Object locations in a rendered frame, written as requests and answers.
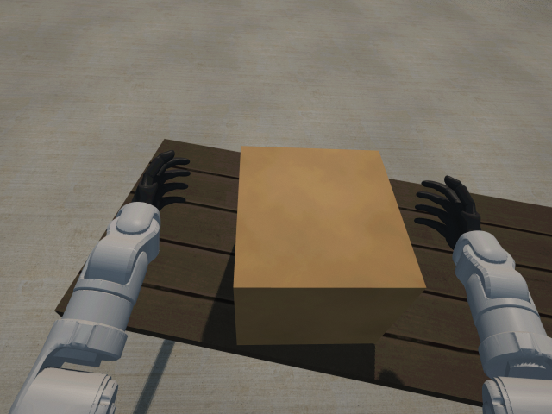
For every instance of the robot left upper arm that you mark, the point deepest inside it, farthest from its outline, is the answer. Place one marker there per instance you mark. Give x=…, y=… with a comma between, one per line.
x=57, y=390

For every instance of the left robot hand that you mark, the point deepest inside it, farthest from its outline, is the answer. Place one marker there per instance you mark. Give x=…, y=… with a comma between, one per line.
x=151, y=188

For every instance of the table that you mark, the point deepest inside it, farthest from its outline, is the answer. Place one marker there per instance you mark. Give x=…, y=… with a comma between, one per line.
x=187, y=294

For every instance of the robot right upper arm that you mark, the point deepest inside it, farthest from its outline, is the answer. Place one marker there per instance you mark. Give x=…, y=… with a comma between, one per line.
x=507, y=395

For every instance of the carton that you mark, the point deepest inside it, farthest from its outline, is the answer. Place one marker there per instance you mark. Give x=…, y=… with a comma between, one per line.
x=322, y=255

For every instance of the right robot forearm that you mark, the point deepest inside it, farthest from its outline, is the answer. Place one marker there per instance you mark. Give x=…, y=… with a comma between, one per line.
x=513, y=341

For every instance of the left robot forearm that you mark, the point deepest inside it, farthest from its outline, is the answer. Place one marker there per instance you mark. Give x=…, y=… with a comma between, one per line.
x=93, y=325

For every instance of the right robot hand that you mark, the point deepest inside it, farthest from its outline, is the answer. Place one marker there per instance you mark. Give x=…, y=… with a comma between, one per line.
x=460, y=215

